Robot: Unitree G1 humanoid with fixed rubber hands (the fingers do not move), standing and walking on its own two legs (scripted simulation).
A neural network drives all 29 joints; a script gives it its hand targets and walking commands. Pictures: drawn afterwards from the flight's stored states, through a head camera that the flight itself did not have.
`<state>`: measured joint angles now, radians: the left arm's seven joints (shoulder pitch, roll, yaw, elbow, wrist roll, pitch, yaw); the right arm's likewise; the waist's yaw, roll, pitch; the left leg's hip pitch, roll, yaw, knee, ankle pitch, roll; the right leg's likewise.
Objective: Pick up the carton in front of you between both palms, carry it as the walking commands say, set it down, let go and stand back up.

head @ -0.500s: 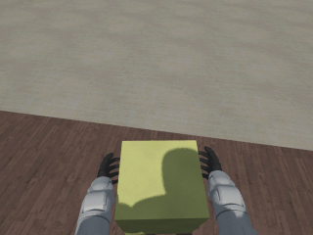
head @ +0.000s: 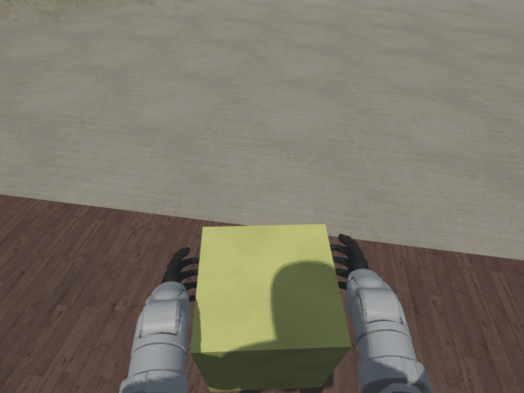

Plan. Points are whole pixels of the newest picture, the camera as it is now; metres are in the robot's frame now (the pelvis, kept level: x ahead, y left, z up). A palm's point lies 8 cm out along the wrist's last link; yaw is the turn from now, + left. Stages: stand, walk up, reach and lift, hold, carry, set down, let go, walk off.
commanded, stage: reach and lift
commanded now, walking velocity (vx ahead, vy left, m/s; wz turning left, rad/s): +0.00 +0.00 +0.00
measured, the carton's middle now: (265, 311) +0.30 +0.00 -0.06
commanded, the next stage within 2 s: hold in 0.60 s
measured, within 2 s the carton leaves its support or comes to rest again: neither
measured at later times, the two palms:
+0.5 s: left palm (173, 286) +0.30 +0.15 +0.03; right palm (358, 271) +0.31 -0.15 +0.04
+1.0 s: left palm (171, 286) +0.29 +0.15 +0.05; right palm (363, 271) +0.30 -0.15 +0.06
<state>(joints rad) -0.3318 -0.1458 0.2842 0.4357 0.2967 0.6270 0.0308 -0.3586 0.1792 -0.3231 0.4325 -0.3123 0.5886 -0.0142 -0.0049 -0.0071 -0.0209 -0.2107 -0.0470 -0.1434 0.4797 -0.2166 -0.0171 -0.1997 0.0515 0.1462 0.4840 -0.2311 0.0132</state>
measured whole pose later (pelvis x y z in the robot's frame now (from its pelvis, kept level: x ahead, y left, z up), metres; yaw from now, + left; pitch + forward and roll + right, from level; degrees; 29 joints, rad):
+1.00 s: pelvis +0.01 +0.00 +0.01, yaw +0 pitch -7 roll +0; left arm -0.27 -0.15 0.22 0.29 0.30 0.79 0.03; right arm -0.31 0.17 -0.25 0.30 -0.30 0.73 0.00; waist -0.01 -0.01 -0.01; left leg -0.07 -0.04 -0.13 0.38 -0.19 -0.01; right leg -0.06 0.04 0.14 0.38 -0.20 0.01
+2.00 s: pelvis +0.34 -0.06 +0.00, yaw +1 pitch +5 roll +1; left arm -0.20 -0.14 0.11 -0.30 0.12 1.27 0.11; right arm -0.22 0.14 -0.15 -0.32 -0.11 1.24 -0.10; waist 0.01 0.01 -0.08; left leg -0.48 0.09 0.09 1.09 -0.36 0.01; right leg -0.30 -0.03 -0.24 0.45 -0.23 -0.08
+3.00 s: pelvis +0.75 -0.04 +0.00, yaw -1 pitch +6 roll +0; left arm -0.72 -0.02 0.23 0.02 0.06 1.25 0.15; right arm -0.73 0.03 -0.25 0.00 -0.08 1.22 -0.13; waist 0.02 0.01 0.09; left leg -0.25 0.01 0.13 0.56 -0.34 0.03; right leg -0.43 -0.01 -0.13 0.61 -0.19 -0.08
